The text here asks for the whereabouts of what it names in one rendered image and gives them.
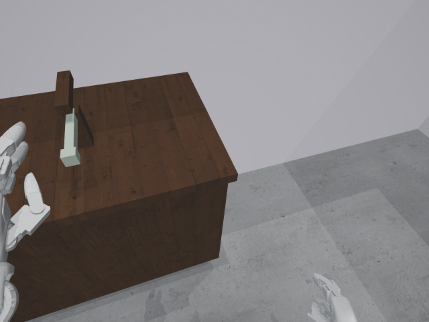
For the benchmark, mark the right robot hand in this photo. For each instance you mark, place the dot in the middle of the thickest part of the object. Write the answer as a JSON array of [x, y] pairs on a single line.
[[339, 308]]

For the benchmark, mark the tap lever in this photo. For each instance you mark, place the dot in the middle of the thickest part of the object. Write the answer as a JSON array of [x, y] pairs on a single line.
[[70, 155]]

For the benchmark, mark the left robot hand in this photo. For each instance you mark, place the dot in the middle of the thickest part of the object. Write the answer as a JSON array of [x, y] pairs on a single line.
[[12, 153]]

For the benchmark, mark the robot left forearm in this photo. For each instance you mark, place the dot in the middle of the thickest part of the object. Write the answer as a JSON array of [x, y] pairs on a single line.
[[9, 296]]

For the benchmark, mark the counter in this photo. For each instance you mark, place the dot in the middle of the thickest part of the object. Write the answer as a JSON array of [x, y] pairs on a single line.
[[147, 199]]

